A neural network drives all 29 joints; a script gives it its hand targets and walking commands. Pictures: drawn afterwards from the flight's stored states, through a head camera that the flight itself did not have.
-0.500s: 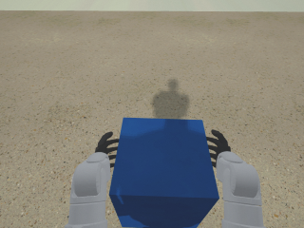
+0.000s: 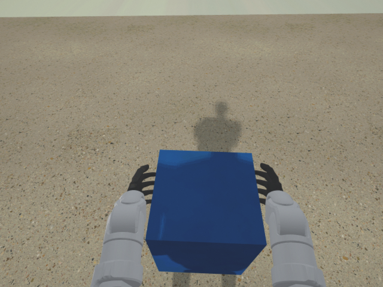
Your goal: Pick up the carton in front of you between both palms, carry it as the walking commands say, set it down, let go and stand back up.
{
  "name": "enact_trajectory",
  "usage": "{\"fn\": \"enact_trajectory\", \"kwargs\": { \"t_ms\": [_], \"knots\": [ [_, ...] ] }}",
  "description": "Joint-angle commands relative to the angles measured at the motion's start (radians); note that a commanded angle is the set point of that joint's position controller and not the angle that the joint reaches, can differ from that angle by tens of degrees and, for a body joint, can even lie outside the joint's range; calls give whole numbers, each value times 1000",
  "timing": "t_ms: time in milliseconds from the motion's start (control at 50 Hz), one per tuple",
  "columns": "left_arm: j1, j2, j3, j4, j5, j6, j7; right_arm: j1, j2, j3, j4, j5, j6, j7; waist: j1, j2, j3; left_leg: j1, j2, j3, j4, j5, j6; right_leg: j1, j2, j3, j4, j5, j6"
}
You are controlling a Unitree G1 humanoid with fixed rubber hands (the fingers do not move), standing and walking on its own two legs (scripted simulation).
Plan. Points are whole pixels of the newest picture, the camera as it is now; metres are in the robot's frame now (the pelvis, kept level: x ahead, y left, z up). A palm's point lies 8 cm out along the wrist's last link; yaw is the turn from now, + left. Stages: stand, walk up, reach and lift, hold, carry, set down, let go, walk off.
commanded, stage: carry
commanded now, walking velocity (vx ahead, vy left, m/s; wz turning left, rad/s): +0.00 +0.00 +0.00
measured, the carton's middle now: (202, 215) +0.29 +0.00 -0.04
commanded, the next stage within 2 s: hold in 1.42 s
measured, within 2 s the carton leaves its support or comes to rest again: neither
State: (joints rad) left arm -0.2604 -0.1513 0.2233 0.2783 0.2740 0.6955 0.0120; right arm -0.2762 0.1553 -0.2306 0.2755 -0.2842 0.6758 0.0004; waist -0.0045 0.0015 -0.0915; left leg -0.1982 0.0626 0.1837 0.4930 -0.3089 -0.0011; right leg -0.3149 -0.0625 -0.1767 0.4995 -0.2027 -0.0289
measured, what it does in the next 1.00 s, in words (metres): stands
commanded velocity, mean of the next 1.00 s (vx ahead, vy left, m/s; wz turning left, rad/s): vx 0.00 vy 0.00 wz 0.00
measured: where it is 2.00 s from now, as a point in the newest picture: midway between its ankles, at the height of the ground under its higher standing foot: outside the picture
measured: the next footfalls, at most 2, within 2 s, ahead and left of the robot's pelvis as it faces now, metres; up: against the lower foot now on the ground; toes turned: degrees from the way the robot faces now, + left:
none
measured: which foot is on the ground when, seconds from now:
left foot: down 0.00-1.00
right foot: down 0.00-1.00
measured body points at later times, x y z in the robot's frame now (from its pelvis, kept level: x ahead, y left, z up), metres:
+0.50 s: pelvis -0.01 +0.01 +0.00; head -0.03 +0.01 +0.45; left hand +0.29 +0.16 +0.03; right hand +0.29 -0.15 +0.04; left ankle -0.03 +0.11 -0.74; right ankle +0.04 -0.10 -0.74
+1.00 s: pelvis -0.02 +0.02 +0.00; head -0.04 +0.02 +0.45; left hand +0.29 +0.17 +0.03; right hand +0.29 -0.13 +0.04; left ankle -0.03 +0.11 -0.74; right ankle +0.04 -0.10 -0.74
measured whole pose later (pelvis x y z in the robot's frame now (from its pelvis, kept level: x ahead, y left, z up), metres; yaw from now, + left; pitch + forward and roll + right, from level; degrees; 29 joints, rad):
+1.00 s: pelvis -0.02 +0.02 +0.00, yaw +0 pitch +2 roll +0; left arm -0.23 -0.14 0.19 0.20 0.25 0.74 0.02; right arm -0.25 0.15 -0.20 0.20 -0.26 0.72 -0.01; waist 0.00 0.00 -0.10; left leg -0.25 0.05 0.19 0.53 -0.31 0.03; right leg -0.35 -0.08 -0.16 0.50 -0.17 0.00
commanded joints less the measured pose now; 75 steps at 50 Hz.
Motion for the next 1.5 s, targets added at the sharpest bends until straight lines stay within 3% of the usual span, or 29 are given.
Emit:
{"fn": "enact_trajectory", "kwargs": {
  "t_ms": [0,80,160,360,1400,1420,1440,1480],
  "knots": [
    [-531,-898,-541,-95,-254,-77,-223,-442,923,541,-22,231,-47,213,5,-7,-239,-2,97,-99,-92,53,14,132,-109,120,-80,129,0],
    [-484,-899,-594,-161,-286,-25,-221,-379,924,590,-73,260,6,210,2,-12,-251,0,99,-98,-80,66,16,124,-110,121,-72,158,1],
    [-448,-861,-567,-155,-274,7,-219,-357,891,568,-84,252,38,205,1,-13,-238,-21,104,-100,-72,90,16,122,-112,121,-63,188,4],
    [-495,-883,-598,-197,-296,-7,-218,-405,910,594,-117,281,24,209,1,0,-241,-30,104,-106,-76,103,18,123,-108,120,-58,180,4],
    [-472,-881,-590,-171,-286,-2,-220,-380,902,572,-91,268,24,215,2,6,-240,-33,105,-112,-73,191,41,110,-103,102,-33,173,27],
    [-397,-924,-564,-129,-273,-7,-224,-287,913,552,-110,262,27,220,-14,85,-123,4,-80,-313,-149,443,39,350,176,210,-37,284,-2],
    [-412,-889,-556,-153,-269,-29,-214,-293,893,556,-135,269,15,220,-1,91,-178,49,-75,-309,-122,540,27,366,160,248,-59,322,-18],
    [-364,-894,-532,-158,-232,-35,-209,-336,880,551,-164,250,1,225,14,74,-172,141,-92,-320,-140,540,19,329,165,248,-87,301,-7]
  ]
}}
